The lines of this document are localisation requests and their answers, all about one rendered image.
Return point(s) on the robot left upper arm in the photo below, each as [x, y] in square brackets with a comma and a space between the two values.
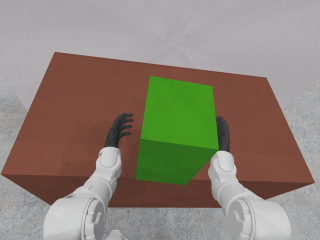
[75, 219]

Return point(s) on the pedestal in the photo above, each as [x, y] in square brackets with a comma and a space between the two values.
[80, 97]

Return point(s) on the robot left shin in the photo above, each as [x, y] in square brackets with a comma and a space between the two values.
[115, 232]

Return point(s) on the carton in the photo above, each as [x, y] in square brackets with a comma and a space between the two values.
[179, 131]

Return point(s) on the robot left hand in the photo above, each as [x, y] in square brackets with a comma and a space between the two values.
[114, 134]

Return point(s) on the robot right forearm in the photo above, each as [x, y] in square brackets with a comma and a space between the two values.
[224, 184]

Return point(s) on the robot right upper arm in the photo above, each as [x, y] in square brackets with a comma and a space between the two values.
[254, 219]

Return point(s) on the robot right hand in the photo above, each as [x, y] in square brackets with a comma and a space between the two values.
[223, 134]

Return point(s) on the robot left forearm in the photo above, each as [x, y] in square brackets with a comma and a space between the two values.
[103, 182]

